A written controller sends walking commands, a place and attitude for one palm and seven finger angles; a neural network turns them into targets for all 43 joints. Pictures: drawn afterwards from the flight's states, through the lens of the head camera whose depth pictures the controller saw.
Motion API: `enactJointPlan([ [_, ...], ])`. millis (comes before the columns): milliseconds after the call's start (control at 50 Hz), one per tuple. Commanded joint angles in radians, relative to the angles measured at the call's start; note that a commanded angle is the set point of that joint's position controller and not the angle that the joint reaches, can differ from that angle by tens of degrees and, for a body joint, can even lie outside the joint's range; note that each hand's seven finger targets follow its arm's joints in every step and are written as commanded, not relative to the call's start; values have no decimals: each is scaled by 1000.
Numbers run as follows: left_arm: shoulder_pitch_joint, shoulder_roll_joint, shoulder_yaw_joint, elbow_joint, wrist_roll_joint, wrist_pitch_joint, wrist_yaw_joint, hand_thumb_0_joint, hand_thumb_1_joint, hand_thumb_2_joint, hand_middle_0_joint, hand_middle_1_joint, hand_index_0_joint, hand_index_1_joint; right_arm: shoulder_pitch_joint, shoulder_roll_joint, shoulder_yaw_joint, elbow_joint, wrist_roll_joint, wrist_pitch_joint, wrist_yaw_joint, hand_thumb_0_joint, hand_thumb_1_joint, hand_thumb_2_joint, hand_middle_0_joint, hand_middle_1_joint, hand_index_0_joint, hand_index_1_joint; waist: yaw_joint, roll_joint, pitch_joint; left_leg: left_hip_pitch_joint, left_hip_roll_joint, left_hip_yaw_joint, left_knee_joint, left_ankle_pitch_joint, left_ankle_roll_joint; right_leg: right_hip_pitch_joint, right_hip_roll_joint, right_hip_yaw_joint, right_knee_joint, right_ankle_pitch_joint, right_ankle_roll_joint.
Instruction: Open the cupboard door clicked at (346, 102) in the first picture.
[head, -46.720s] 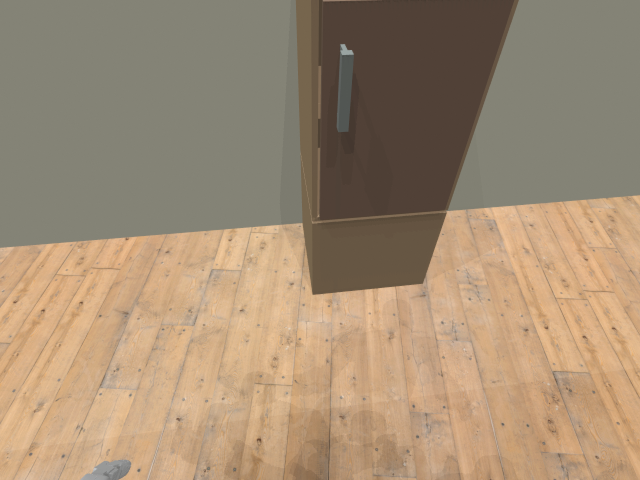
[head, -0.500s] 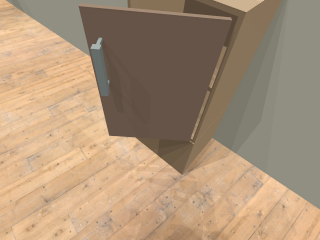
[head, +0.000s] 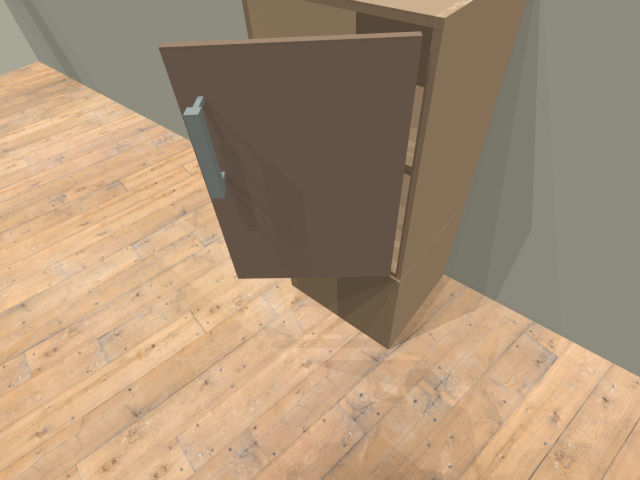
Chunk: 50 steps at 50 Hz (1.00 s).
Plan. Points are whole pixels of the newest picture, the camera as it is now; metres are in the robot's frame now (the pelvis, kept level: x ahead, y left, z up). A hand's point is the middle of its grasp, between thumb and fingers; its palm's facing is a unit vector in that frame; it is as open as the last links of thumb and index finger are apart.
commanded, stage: come to a stop and stand still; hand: left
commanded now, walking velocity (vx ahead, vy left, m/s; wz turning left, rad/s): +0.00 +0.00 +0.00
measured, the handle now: (209, 149) +0.62 +0.24 +0.09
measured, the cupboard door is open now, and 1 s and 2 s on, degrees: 38 38 38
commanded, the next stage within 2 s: look again from close up in 1.14 s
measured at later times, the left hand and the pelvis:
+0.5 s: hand out of the picture +0.02 +0.15 -0.16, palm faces +0.03 -0.98 -0.21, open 7.3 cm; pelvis +0.02 -0.03 +0.01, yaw +1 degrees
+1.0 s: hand out of the picture +0.04 +0.12 -0.16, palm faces +0.05 -0.98 -0.21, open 7.3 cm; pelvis +0.05 -0.05 +0.01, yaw +1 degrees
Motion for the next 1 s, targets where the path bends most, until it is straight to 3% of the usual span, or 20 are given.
enactJointPlan([
  [0,1,135,25,-49,-7,-27,4,0,900,900,-200,-300,-200,-300,55,-59,-3,-29,4,-29,-1,0,-900,-900,200,300,200,300,-22,-89,56,25,79,-146,-146,-183,1,-118,-50,110,-206,-226,-63],
  [220,20,95,22,19,-16,-38,3,0,900,900,-200,-300,-200,-300,120,-27,13,68,6,-42,-10,0,-900,-900,200,300,200,300,-12,-24,57,15,93,-148,-166,-101,-10,-37,-46,83,-196,-99,-69],
  [500,18,70,22,61,-15,-46,10,0,900,900,-200,-300,-200,-300,120,-6,17,125,10,-50,-19,0,-900,-900,200,300,200,300,-10,-59,42,80,109,-129,-154,73,-15,14,-46,59,-179,88,-64],
  [640,20,69,23,71,-14,-48,11,0,900,900,-200,-300,-200,-300,91,-7,17,134,10,-47,-21,0,-900,-900,200,300,200,300,-11,-69,53,107,109,-120,-152,95,-19,11,-49,62,-189,129,-63],
  [740,24,81,28,73,-14,-53,12,0,900,900,-200,-300,-200,-300,81,-14,15,136,10,-51,-23,0,-900,-900,200,300,200,300,-11,-60,4,142,112,-106,-137,159,-24,57,-55,59,-177,239,-65],
  [980,26,83,28,78,-14,-53,14,0,900,900,-200,-300,-200,-300,58,-17,17,145,11,-46,-28,0,-900,-900,200,300,200,300,-8,-58,36,150,114,-98,-136,170,-33,73,-54,59,-194,305,-68],
])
